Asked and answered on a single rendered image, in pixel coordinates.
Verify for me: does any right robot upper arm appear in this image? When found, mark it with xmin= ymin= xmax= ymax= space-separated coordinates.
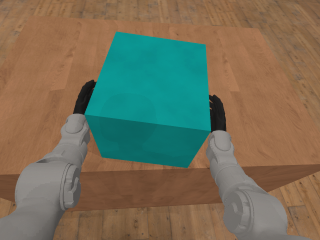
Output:
xmin=223 ymin=189 xmax=312 ymax=240

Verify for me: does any left robot hand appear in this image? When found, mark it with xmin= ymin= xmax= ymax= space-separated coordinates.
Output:
xmin=73 ymin=80 xmax=97 ymax=115

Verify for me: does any left robot forearm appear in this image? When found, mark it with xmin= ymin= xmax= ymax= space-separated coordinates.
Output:
xmin=14 ymin=113 xmax=91 ymax=206

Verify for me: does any right robot hand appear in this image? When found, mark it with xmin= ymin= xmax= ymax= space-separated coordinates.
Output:
xmin=209 ymin=94 xmax=227 ymax=133

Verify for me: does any left robot upper arm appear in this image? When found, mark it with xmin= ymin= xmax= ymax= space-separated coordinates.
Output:
xmin=0 ymin=163 xmax=81 ymax=240

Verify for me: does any pedestal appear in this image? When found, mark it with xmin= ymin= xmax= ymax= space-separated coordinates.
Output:
xmin=0 ymin=15 xmax=320 ymax=212

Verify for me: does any carton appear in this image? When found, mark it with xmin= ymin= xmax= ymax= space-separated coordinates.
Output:
xmin=84 ymin=31 xmax=211 ymax=168

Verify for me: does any right robot forearm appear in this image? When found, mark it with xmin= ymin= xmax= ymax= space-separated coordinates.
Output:
xmin=205 ymin=130 xmax=288 ymax=228

